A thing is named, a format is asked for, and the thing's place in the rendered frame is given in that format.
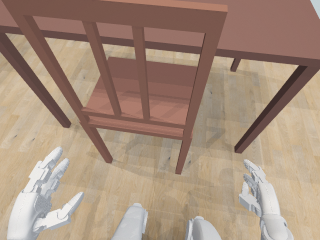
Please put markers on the robot right hand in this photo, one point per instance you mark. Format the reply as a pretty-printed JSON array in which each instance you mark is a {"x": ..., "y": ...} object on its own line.
[{"x": 266, "y": 201}]

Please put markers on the chair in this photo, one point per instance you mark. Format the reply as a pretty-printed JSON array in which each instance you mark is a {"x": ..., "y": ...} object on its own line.
[{"x": 131, "y": 95}]

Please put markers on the robot left shin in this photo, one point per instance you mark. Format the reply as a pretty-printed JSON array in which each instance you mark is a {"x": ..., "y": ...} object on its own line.
[{"x": 136, "y": 204}]

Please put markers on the table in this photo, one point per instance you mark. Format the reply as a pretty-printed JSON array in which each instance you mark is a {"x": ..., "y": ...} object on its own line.
[{"x": 276, "y": 31}]

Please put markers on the right robot thigh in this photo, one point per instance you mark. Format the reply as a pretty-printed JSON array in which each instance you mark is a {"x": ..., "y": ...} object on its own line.
[{"x": 200, "y": 229}]

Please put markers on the robot left hand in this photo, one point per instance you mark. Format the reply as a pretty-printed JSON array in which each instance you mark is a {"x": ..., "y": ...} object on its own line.
[{"x": 24, "y": 221}]

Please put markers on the robot right forearm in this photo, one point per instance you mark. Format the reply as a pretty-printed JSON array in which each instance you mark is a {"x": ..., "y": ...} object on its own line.
[{"x": 274, "y": 227}]

